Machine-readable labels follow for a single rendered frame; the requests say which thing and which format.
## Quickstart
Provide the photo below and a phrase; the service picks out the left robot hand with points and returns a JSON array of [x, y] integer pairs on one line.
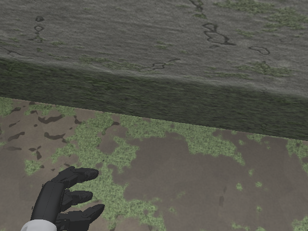
[[55, 197]]

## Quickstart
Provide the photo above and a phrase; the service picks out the left robot forearm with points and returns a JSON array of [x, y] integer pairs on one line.
[[39, 225]]

